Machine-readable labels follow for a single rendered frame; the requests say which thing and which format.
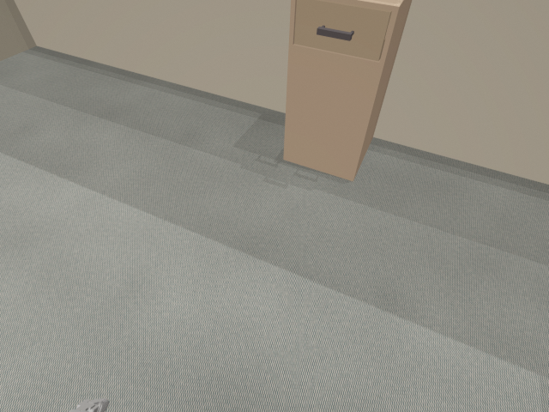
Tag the cabinet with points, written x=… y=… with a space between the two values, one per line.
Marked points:
x=334 y=100

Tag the drawer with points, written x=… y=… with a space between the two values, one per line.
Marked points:
x=370 y=27

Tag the handle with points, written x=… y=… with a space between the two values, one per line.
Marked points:
x=338 y=34

